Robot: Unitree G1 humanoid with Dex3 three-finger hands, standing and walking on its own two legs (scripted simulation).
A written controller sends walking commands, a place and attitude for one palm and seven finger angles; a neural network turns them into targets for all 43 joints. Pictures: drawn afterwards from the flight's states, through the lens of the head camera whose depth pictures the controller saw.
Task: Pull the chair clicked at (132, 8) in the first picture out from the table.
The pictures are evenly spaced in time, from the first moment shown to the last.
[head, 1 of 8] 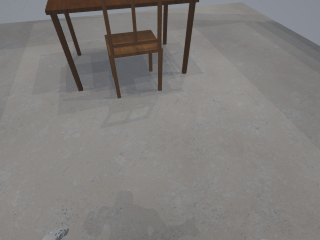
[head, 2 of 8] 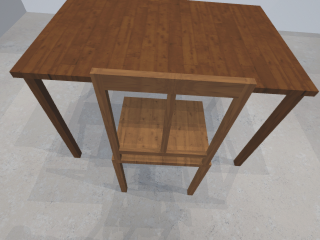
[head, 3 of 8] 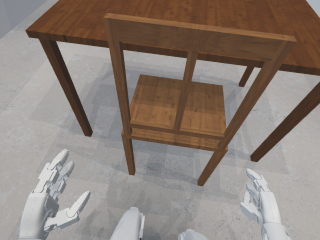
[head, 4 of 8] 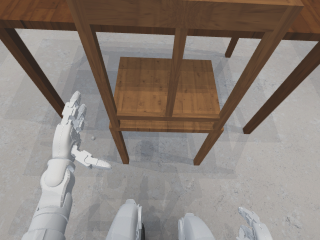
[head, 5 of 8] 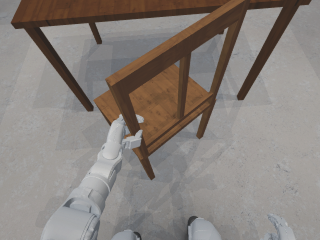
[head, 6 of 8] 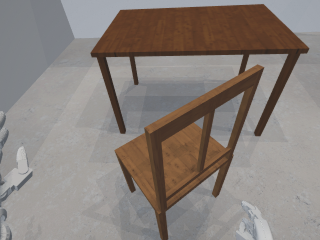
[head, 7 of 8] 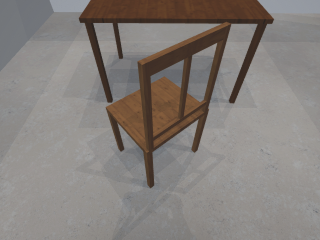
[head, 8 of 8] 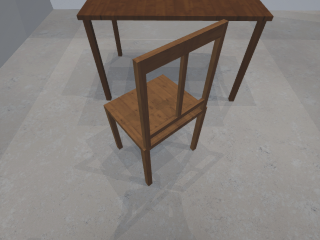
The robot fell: no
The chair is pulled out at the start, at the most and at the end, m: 0.00 0.47 0.47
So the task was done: yes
